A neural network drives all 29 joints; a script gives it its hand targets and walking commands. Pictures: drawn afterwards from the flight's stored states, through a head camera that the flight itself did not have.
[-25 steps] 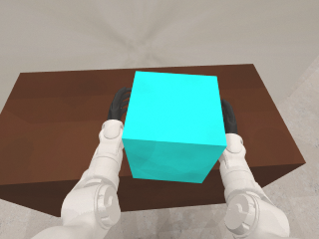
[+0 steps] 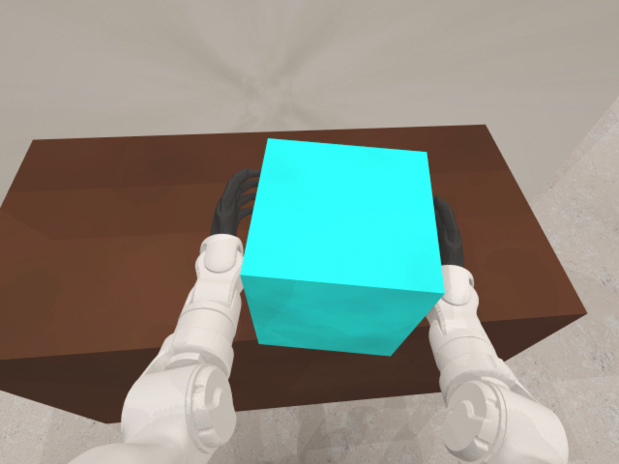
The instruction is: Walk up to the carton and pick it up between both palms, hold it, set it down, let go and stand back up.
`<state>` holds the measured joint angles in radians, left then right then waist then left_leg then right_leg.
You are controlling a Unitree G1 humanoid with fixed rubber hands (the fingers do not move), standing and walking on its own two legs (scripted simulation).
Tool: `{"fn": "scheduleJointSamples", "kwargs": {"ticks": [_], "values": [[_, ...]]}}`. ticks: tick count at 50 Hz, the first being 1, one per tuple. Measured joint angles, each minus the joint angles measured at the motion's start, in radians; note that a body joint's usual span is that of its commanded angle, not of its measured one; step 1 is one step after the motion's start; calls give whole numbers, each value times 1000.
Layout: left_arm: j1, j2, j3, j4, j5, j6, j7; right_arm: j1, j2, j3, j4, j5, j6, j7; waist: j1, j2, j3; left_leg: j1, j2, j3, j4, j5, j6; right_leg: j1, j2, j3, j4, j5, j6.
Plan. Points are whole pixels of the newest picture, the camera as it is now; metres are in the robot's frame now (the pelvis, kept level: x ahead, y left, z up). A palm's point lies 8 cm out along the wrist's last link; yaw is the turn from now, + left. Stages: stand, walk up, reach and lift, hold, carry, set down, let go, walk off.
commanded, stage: reach and lift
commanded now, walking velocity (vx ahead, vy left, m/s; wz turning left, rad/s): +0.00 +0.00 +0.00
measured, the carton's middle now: (334, 257) +0.39 -0.01 +0.00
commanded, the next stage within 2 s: none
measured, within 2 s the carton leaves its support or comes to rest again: leaves its support in 0.22 s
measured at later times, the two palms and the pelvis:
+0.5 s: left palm (249, 216) +0.41 +0.11 +0.07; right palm (472, 262) +0.36 -0.19 +0.05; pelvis -0.02 +0.00 +0.00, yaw -3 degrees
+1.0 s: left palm (232, 204) +0.40 +0.12 +0.10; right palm (472, 241) +0.37 -0.18 +0.08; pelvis -0.01 -0.01 +0.00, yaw +1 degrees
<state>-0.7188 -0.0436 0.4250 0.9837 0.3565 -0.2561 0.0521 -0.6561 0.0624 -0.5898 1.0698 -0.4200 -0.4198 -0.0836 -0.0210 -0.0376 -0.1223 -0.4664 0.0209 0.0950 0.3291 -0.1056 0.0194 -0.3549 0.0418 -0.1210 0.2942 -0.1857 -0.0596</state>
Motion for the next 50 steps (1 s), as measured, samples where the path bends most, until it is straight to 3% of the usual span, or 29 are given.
{"fn": "scheduleJointSamples", "kwargs": {"ticks": [15,27,37,50], "values": [[-79,5,-47,111,-34,-53,50,-25,-57,7,92,42,-82,-21,-8,-11,-31,-58,16,27,4,24,7,-71,11,25,9,33,-1],[-125,28,-71,153,-64,-27,63,-55,-76,65,118,119,-47,-32,10,-16,-48,-50,23,43,-5,30,5,-75,17,41,15,36,-6],[-54,42,-122,103,-134,39,64,-21,-70,190,77,200,48,-45,13,-6,-31,8,18,22,-7,17,-4,-7,15,22,5,18,-10],[3,64,-214,-53,-250,128,58,38,-82,384,-84,359,150,-86,-30,2,-31,100,7,-15,0,-1,-9,103,9,-9,-1,-2,0]]}}
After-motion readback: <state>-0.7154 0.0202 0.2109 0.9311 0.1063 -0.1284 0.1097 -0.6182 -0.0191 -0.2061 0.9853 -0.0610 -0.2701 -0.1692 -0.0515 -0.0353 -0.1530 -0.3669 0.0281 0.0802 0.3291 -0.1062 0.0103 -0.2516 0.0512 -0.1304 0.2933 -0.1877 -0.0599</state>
